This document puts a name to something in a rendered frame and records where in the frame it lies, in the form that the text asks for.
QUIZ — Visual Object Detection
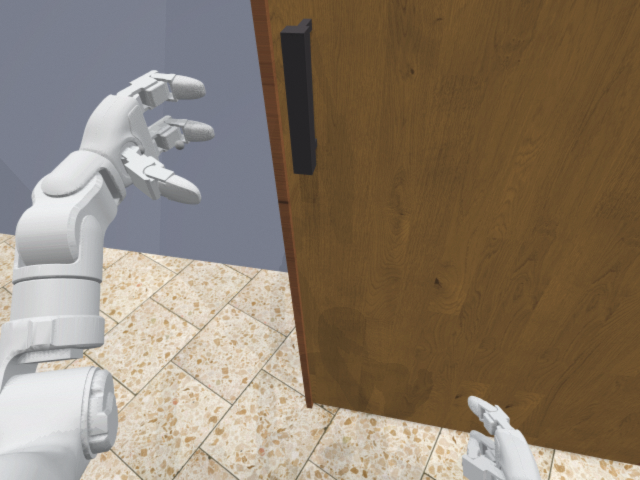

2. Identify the right robot hand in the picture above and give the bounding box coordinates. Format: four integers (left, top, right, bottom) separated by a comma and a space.
462, 396, 541, 480

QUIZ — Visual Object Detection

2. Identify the robot left upper arm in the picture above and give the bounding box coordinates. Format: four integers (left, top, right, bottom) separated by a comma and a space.
0, 366, 118, 480

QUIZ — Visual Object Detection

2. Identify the wardrobe door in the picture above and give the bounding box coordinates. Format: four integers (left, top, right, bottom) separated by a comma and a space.
268, 0, 640, 465

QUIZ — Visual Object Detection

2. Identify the left robot hand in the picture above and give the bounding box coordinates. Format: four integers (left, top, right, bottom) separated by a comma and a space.
79, 70, 215, 205

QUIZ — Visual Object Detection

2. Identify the robot left forearm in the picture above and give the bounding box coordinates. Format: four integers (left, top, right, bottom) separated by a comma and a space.
0, 150, 126, 394

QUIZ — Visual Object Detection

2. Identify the handle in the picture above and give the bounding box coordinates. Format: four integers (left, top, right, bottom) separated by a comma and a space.
280, 19, 317, 175

